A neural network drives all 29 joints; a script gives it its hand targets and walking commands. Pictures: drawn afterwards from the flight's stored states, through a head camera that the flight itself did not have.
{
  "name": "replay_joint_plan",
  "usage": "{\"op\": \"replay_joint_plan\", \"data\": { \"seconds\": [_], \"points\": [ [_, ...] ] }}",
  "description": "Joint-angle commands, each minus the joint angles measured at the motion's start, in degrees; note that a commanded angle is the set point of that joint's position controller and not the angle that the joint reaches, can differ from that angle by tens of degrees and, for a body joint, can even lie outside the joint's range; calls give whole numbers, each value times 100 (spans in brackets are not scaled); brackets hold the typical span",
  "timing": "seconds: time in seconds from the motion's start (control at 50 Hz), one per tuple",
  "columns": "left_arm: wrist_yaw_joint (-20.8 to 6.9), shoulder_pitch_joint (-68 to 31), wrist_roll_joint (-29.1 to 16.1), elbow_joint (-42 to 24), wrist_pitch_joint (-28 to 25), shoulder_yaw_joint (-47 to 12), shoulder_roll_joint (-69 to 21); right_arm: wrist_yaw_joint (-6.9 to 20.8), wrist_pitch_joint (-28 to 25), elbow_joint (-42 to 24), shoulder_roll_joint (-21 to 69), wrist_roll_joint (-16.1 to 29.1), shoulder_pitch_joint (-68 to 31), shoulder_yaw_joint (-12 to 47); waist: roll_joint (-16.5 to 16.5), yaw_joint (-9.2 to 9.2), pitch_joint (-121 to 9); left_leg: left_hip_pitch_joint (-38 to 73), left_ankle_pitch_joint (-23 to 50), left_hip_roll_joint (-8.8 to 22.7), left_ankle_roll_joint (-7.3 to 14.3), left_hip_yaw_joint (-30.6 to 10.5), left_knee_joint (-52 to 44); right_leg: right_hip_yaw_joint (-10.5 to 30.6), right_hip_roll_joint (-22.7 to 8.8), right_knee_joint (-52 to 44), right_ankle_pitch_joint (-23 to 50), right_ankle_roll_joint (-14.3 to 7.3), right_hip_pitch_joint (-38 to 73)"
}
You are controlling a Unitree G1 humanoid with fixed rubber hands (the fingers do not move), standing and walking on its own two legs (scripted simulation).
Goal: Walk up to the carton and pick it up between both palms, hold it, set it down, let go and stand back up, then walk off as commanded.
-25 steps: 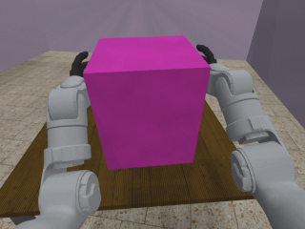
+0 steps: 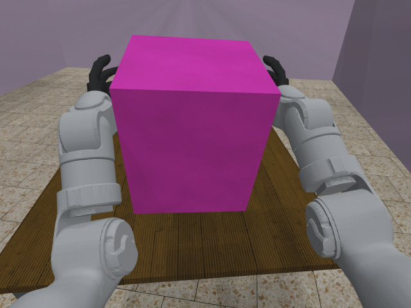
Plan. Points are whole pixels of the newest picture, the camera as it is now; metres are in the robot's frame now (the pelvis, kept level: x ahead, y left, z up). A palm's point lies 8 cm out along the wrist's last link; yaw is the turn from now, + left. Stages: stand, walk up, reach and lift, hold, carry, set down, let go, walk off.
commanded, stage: set down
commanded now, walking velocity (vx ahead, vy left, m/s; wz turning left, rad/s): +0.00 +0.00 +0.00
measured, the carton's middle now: (191, 127) +0.38 +0.02 +0.26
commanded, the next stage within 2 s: none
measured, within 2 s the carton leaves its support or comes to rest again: neither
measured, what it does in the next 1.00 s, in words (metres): stands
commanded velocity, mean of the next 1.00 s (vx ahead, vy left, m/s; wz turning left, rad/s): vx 0.00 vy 0.00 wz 0.00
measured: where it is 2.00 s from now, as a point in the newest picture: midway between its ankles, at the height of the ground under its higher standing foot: outside the picture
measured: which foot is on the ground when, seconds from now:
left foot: down 0.00-1.00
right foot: down 0.00-1.00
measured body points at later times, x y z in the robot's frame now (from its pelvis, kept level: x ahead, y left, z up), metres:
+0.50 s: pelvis +0.01 +0.00 +0.00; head -0.05 +0.01 +0.45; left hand +0.40 +0.18 +0.27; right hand +0.43 -0.12 +0.28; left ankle +0.01 +0.14 -0.75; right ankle +0.02 -0.12 -0.75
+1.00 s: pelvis +0.01 +0.00 +0.00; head -0.04 +0.01 +0.45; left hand +0.41 +0.18 +0.23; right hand +0.44 -0.13 +0.24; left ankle +0.01 +0.14 -0.75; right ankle +0.02 -0.12 -0.75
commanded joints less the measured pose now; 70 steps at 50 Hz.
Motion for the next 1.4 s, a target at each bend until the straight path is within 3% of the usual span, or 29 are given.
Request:
{"op": "replay_joint_plan", "data": {
  "seconds": [0.0, 0.02, 0.14, 0.24, 0.34, 0.4, 0.5, 0.56, 1.0, 1.04, 1.1, 1.14, 1.16, 1.26, 1.38],
  "points": [
    [-1069, -4211, -130, 447, -717, -1659, -2649, 866, -971, -1177, 3641, 182, -4903, 799, -51, 178, -1658, 879, 624, -576, -39, 148, -399, -155, 371, -331, -128, 176, 1277],
    [-1093, -3970, -9, 525, -756, -1569, -2597, 888, -1100, -1202, 3603, 138, -4882, 864, -126, 275, -1611, 925, 758, -581, -20, 171, -381, -173, 383, -328, -73, 175, 1360],
    [-1097, -3482, 4, -60, -910, -1987, -2760, 868, -1527, -1363, 3477, 245, -4465, 1222, -173, 146, -1705, 1476, 1903, -583, -106, 186, -173, -326, 476, -310, 669, 191, 1709],
    [-874, -4013, -469, -1007, -1185, -2900, -3249, 910, -1761, -1618, 3651, 493, -4465, 1528, 241, -14, -2292, 1867, 2610, -536, -331, 106, 47, -408, 592, -209, 1004, 116, 1653],
    [-686, -4156, -711, -1444, -1350, -3271, -3452, 951, -1835, -1631, 3816, 654, -4259, 1736, 361, 9, -2514, 2108, 3141, -497, -428, 28, 241, -397, 628, -213, 1210, 95, 1552],
    [-673, -3953, -549, -983, -1353, -2945, -3301, 991, -1780, -1151, 3790, 556, -4041, 1598, 177, 96, -2042, 1797, 2510, -532, -330, 93, 69, -331, 568, -302, 927, 120, 1536],
    [-703, -3482, -313, -543, -1333, -2632, -3301, 1065, -1839, -879, 3661, 420, -3887, 1447, 41, 256, -1723, 1653, 2215, -515, -245, 133, -71, -288, 531, -353, 734, 128, 1487],
    [-712, -3483, -183, -287, -1365, -2425, -3224, 1121, -1898, -703, 3550, 246, -3928, 1223, -3, 252, -1511, 1510, 1921, -521, -217, 176, -177, -295, 506, -378, 504, 136, 1417],
    [-348, -3119, -141, -744, -1859, -2623, -3473, 1466, -2354, -500, 3651, 27, -3444, 1309, 99, 563, -1896, 1714, 2375, -425, -312, 233, -95, -308, 550, -265, 811, 108, 1246],
    [-331, -3189, -198, -817, -1910, -2696, -3511, 1487, -2393, -525, 3629, -16, -3466, 1296, 102, 531, -1988, 1698, 2367, -413, -329, 222, -98, -316, 547, -261, 791, 103, 1223],
    [-293, -3092, -120, -639, -1947, -2605, -3481, 1530, -2414, -485, 3670, -65, -3495, 1356, 63, 681, -1851, 1585, 2245, -409, -309, 258, -133, -305, 542, -272, 653, 114, 1167],
    [-291, -3083, -115, -574, -1973, -2610, -3487, 1540, -2449, -412, 3648, -191, -3408, 1207, 42, 605, -1760, 1522, 2092, -398, -290, 246, -172, -303, 526, -272, 568, 107, 1117],
    [-294, -2969, -89, -508, -1977, -2580, -3512, 1563, -2462, -426, 3652, -184, -3427, 1256, 55, 671, -1739, 1490, 2149, -403, -295, 265, -173, -298, 523, -269, 612, 110, 1134],
    [-267, -3035, -97, -502, -2095, -2615, -3580, 1657, -2560, -221, 3568, -390, -3328, 988, 48, 594, -1768, 1486, 1948, -361, -328, 257, -232, -339, 516, -291, 435, 82, 1021],
    [-221, -2812, -25, -271, -2199, -2560, -3580, 1736, -2652, 6, 3487, -557, -3126, 839, 90, 638, -1710, 1457, 1949, -341, -356, 287, -252, -361, 504, -309, 405, 74, 908]
  ]
}}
